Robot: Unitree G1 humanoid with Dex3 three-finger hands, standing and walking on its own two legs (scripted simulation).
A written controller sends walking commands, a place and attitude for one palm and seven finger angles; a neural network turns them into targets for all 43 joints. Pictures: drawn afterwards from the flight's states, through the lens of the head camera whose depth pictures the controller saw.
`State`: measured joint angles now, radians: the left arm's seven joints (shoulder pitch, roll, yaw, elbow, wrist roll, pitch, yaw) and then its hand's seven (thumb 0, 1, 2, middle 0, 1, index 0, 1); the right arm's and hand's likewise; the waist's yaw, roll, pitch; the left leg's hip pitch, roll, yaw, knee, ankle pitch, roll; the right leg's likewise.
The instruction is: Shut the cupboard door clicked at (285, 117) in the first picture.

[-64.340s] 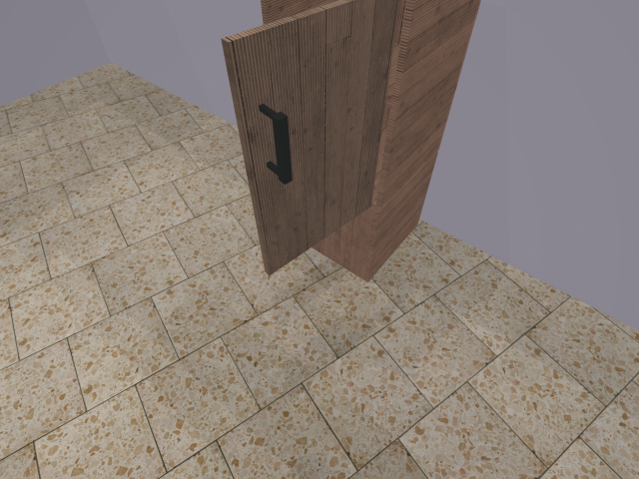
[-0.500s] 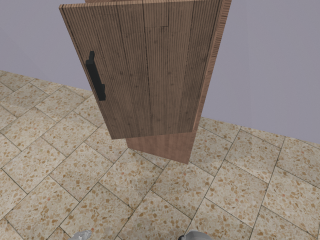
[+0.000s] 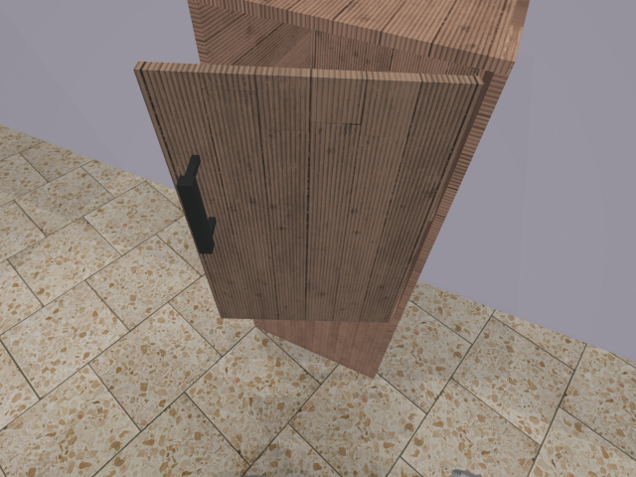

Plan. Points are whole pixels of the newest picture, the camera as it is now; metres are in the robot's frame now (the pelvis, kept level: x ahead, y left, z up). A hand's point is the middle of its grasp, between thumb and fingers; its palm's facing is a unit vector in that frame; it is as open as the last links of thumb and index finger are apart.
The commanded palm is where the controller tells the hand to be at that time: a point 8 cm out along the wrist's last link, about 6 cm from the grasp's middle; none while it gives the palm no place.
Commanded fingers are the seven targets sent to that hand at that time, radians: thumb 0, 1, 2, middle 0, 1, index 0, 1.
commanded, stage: come to a stop and stand still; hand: left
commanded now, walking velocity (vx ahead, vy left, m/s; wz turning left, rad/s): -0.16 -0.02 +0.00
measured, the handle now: (200, 207) +0.43 +0.22 +0.07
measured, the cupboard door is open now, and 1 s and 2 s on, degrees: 23 23 23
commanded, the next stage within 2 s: look again from close up in 1.16 s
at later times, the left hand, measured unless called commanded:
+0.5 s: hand out of the picture +0.04 +0.22 -0.17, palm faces +0.01 -0.98 -0.20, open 7.3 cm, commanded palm none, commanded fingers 0.00 0.90 0.90 -0.20 -0.30 -0.20 -0.30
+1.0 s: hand out of the picture -0.14 +0.27 -0.18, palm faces +0.04 -0.98 -0.19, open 7.3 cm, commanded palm none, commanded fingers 0.00 0.90 0.90 -0.20 -0.30 -0.20 -0.30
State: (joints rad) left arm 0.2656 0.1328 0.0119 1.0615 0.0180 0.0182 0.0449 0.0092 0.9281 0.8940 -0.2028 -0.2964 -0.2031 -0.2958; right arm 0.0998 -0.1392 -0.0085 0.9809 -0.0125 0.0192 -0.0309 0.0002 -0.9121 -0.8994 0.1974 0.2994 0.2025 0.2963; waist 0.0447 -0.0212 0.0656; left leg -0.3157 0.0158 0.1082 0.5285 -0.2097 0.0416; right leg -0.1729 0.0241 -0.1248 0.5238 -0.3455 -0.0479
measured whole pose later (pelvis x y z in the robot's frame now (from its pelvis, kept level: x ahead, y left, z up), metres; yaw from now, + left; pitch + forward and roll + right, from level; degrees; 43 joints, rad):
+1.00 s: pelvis -0.09 +0.09 +0.00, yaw +0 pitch -2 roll -1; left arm 0.41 0.19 0.01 1.04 0.03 0.02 0.03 0.00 0.91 0.89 -0.20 -0.30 -0.20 -0.30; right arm 0.27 -0.16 -0.02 1.03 -0.02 0.02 0.00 0.01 -0.91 -0.90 0.20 0.30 0.20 0.30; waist 0.02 -0.02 0.02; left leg -0.27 -0.07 0.06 0.46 -0.16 0.10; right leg -0.24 -0.05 -0.03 0.45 -0.19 0.03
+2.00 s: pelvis -0.08 +0.08 +0.01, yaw +1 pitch -1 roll +0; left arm 0.38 0.14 0.00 1.10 0.03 -0.01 0.04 0.00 0.91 0.89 -0.20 -0.30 -0.20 -0.30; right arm 0.29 -0.14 -0.02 1.12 -0.01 0.00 -0.01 0.00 -0.91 -0.90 0.20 0.30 0.20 0.30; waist 0.00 -0.02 0.00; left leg -0.24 -0.08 0.04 0.40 -0.15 0.08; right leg -0.24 -0.02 0.02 0.43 -0.19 0.03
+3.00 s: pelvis +0.08 -0.04 -0.01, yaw +3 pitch -1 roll -1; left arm 0.12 0.18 0.04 0.94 0.03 0.01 0.02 0.00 0.92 0.89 -0.20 -0.30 -0.20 -0.30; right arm 0.23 -0.22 -0.08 1.04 -0.01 0.05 -0.03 0.00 -0.91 -0.90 0.20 0.30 0.20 0.30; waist -0.03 0.03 0.13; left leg -0.36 0.04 0.02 1.03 -0.58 -0.03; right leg -0.35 -0.10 -0.06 0.62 -0.25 0.06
